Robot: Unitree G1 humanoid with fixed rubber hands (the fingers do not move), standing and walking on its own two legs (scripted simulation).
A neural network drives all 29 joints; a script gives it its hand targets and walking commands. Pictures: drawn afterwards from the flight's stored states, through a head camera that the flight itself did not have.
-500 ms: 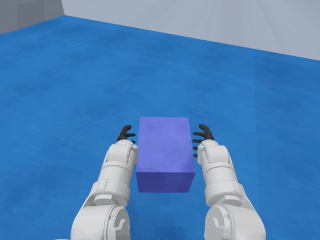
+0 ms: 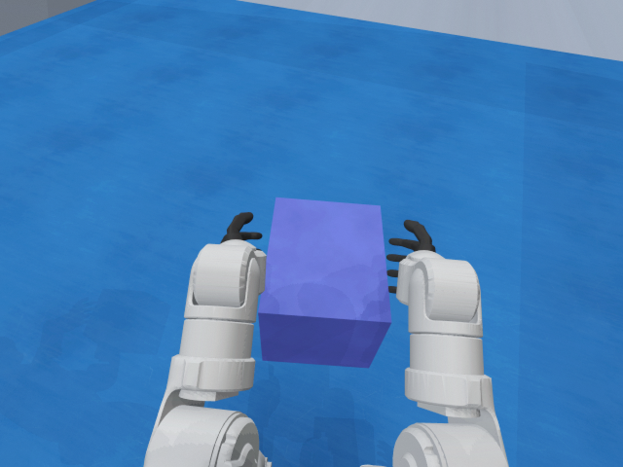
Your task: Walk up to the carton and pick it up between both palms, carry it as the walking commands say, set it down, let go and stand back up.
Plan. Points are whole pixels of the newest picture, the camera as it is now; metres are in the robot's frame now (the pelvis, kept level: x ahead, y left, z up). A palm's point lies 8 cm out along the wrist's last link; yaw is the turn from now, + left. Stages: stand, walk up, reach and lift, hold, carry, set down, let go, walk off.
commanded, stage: carry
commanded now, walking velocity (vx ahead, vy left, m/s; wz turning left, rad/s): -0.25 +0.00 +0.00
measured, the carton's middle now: (322, 282) +0.35 +0.00 +0.02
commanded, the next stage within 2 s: none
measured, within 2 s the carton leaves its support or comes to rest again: neither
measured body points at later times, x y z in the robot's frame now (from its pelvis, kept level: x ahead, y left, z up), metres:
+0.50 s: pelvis -0.11 +0.03 +0.00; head -0.07 +0.02 +0.44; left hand +0.22 +0.16 +0.08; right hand +0.23 -0.08 +0.07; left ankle -0.02 +0.16 -0.71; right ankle -0.10 -0.08 -0.72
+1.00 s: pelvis -0.24 +0.06 +0.00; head -0.20 +0.06 +0.45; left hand +0.08 +0.21 +0.08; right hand +0.11 -0.03 +0.08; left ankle -0.20 +0.19 -0.72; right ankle -0.20 -0.07 -0.71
